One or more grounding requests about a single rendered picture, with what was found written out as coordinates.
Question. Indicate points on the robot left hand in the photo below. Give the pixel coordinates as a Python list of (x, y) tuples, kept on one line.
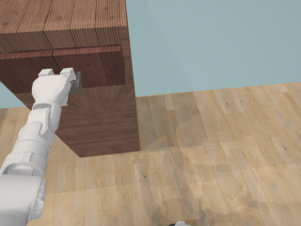
[(53, 87)]

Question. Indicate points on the left robot forearm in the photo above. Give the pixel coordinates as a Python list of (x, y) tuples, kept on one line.
[(30, 151)]

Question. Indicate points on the handle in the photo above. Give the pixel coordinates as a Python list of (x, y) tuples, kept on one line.
[(76, 86)]

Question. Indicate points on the robot left upper arm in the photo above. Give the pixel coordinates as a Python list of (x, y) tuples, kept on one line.
[(21, 198)]

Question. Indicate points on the drawer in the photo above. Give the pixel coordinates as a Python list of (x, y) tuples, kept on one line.
[(99, 65)]

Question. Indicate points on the cabinet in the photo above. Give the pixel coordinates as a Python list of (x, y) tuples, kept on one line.
[(99, 120)]

